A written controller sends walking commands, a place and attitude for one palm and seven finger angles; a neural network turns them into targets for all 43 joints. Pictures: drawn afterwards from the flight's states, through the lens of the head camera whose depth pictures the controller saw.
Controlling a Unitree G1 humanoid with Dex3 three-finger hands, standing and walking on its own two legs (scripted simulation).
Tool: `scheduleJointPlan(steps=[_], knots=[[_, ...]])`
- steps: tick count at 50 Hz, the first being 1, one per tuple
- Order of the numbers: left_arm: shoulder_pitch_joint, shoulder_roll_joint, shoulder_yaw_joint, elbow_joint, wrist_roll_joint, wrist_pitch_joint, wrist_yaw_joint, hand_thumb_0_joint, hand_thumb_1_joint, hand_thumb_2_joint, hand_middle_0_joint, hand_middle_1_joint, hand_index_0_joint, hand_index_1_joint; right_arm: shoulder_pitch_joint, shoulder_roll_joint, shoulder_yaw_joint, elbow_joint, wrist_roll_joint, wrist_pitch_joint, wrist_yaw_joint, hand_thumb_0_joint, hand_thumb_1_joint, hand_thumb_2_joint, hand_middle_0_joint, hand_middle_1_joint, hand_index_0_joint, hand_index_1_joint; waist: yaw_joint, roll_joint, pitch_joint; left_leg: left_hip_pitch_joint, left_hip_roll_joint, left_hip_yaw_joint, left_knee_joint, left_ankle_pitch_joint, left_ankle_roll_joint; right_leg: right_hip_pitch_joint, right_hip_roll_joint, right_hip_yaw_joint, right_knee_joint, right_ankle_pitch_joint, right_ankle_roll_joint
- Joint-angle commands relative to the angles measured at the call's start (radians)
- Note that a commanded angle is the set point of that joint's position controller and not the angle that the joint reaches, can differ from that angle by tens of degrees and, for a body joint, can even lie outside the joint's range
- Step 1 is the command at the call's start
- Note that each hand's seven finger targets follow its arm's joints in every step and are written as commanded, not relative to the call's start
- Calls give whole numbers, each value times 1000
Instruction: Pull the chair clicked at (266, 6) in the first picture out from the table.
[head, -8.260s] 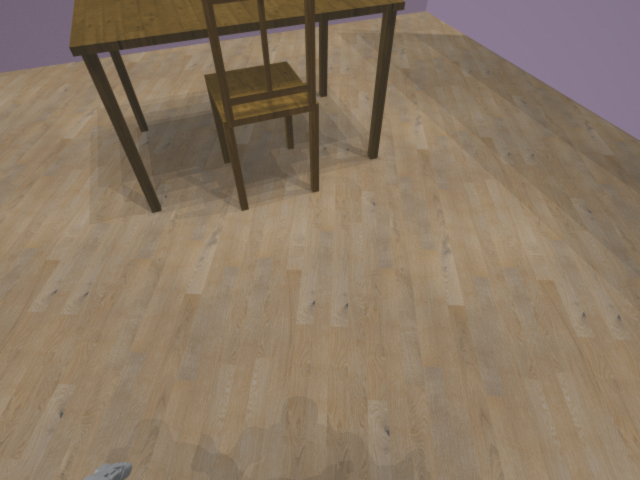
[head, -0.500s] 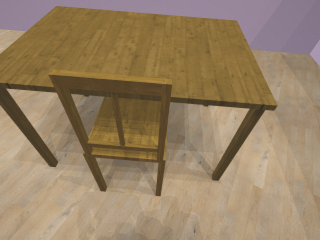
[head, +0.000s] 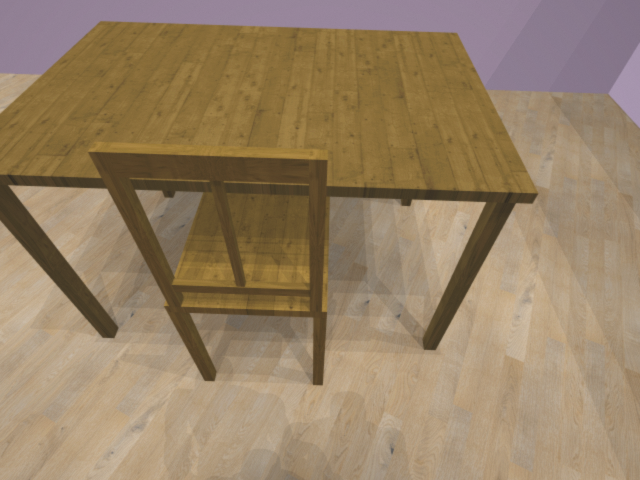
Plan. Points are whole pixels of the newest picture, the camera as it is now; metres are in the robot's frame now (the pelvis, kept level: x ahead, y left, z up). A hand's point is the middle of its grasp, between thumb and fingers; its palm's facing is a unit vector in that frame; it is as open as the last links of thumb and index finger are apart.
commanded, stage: look again from close up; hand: left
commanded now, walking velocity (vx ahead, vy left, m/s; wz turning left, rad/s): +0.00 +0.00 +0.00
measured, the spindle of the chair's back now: (230, 238) +0.53 +0.20 -0.08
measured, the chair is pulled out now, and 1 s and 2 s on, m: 0.00 0.00 0.00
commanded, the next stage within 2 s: none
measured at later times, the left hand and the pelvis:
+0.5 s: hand out of the picture -0.01 +0.20 -0.18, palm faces +0.02 -0.98 -0.19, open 7.3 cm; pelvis -0.01 +0.02 -0.01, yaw +1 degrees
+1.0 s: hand out of the picture -0.06 +0.18 -0.18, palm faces +0.04 -0.99 -0.15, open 7.3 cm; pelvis -0.02 +0.03 +0.00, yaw +1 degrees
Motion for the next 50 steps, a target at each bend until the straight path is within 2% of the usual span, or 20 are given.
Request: scheduleJointPlan(steps=[1, 2, 3, 4, 6, 7, 9, 13, 15, 16, 21, 23, 28, 37, 41, 48, 50], knots=[[124, 122, 11, -14, 19, -48, 42, 0, 900, 900, -200, -300, -200, -300, -39, -122, -14, -96, -3, -42, 7, 0, -900, -900, 200, 300, 200, 300, 34, 11, 50, -68, 101, -52, 150, 101, -13, -66, -141, 122, -70, 329, -15], [108, 174, 20, -31, 6, -61, 38, 0, 900, 900, -200, -300, -200, -300, -27, -102, -8, -130, 2, -37, 9, 0, -900, -900, 200, 300, 200, 300, -11, -24, -1, -43, 73, -50, 114, 33, -18, -27, -180, 135, -51, 503, -39], [99, 143, 16, -56, -1, -62, 34, 0, 900, 900, -200, -300, -200, -300, 69, -77, -12, -129, -8, -46, 4, 0, -900, -900, 200, 300, 200, 300, -37, -23, -123, -20, 64, -52, 94, 0, 0, 39, -164, 116, 10, 427, -52], [83, 129, 13, -63, -3, -57, 31, 0, 900, 900, -200, -300, -200, -300, 80, -88, -12, -117, -11, -51, 1, 0, -900, -900, 200, 300, 200, 300, -28, 0, -162, -4, 72, -67, 102, 84, 7, 50, -139, 91, 42, 375, -50], [71, 125, 13, -76, -3, -43, 22, 0, 900, 900, -200, -300, -200, -300, 67, -94, -14, -116, -6, -41, -1, 0, -900, -900, 200, 300, 200, 300, -18, 15, -51, -44, 84, -83, 75, 66, 12, -34, -108, 83, 17, 139, -43], [69, 123, 12, -80, 1, -36, 20, 0, 900, 900, -200, -300, -200, -300, 59, -99, -12, -123, -10, -37, 1, 0, -900, -900, 200, 300, 200, 300, -14, 8, 14, -76, 86, -89, 64, 41, 16, -71, -94, 80, 0, 67, -43], [68, 122, 12, -90, 2, -30, 15, 0, 900, 900, -200, -300, -200, -300, 58, -106, -14, -130, -10, -32, 6, 0, -900, -900, 200, 300, 200, 300, -15, 1, 78, -121, 77, -104, 29, -63, 18, -119, -84, 83, -17, -67, -42], [72, 124, 14, -107, 3, -26, 11, 0, 900, 900, -200, -300, -200, -300, 62, -119, -17, -134, -12, -33, 8, 0, -900, -900, 200, 300, 200, 300, -13, -4, 68, -130, 82, -121, -11, -121, 25, -109, -76, 72, -8, -77, -35], [77, 124, 14, -113, 3, -24, 8, 0, 900, 900, -200, -300, -200, -300, 54, -127, -17, -135, -11, -34, 8, 0, -900, -900, 200, 300, 200, 300, -8, 15, 65, -138, 82, -129, -31, -144, 27, -98, -77, 68, -4, -65, -32], [79, 124, 14, -113, 3, -25, 8, 0, 900, 900, -200, -300, -200, -300, 52, -129, -17, -136, -11, -35, 8, 0, -900, -900, 200, 300, 200, 300, -7, 3, 59, -133, 84, -131, -34, -135, 29, -91, -77, 68, -3, -51, -30], [92, 125, 14, -110, 2, -27, 6, 0, 900, 900, -200, -300, -200, -300, 48, -136, -16, -123, -8, -42, 7, 0, -900, -900, 200, 300, 200, 300, -1, 24, 14, -95, 91, -127, -42, -78, 32, -59, -85, 57, -2, 15, -23], [94, 127, 14, -108, 3, -26, 6, 0, 900, 900, -200, -300, -200, -300, 43, -137, -16, -120, -6, -41, 7, 0, -900, -900, 200, 300, 200, 300, -1, 1, 26, -99, 88, -127, -44, -86, 31, -62, -85, 60, -10, 10, -20], [106, 125, 11, -95, 5, -25, 5, 0, 900, 900, -200, -300, -200, -300, 35, -136, -16, -104, -4, -38, 8, 0, -900, -900, 200, 300, 200, 300, -1, 14, 50, -103, 86, -127, -63, -125, 28, -74, -87, 60, -28, -4, -17], [141, 109, 11, -78, 7, -25, 5, 0, 900, 900, -200, -300, -200, -300, 41, -125, -18, -86, -2, -33, 7, 0, -900, -900, 200, 300, 200, 300, -2, 17, 48, -97, 88, -132, -83, -172, 29, -86, -86, 57, -43, -30, -13], [151, 102, 9, -69, 5, -29, 7, 0, 900, 900, -200, -300, -200, -300, 43, -119, -17, -77, -2, -35, 7, 0, -900, -900, 200, 300, 200, 300, -1, 7, 35, -91, 84, -126, -70, -137, 27, -80, -94, 59, -44, -11, -13], [162, 90, 10, -64, 7, -27, 9, 0, 900, 900, -200, -300, -200, -300, 49, -112, -18, -67, -2, -31, 6, 0, -900, -900, 200, 300, 200, 300, -1, 0, 62, -108, 83, -129, -79, -170, 26, -96, -90, 59, -51, -40, -13], [167, 89, 11, -62, 6, -29, 9, 0, 900, 900, -200, -300, -200, -300, 55, -107, -17, -65, -2, -32, 6, 0, -900, -900, 200, 300, 200, 300, -1, -4, 47, -100, 84, -129, -74, -152, 27, -90, -93, 60, -50, -26, -12]])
